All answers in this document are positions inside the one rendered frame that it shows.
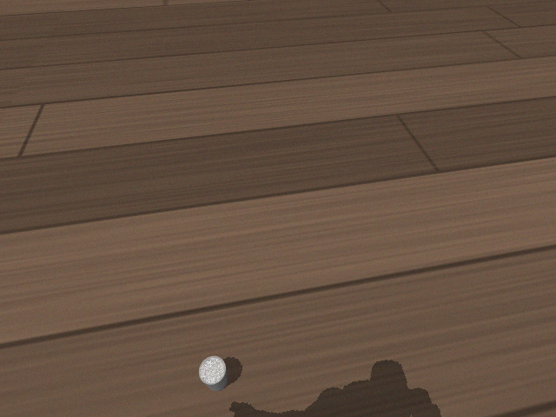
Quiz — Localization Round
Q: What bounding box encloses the cup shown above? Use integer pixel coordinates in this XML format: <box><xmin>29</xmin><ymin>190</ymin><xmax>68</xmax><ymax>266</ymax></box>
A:
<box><xmin>199</xmin><ymin>356</ymin><xmax>228</xmax><ymax>391</ymax></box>

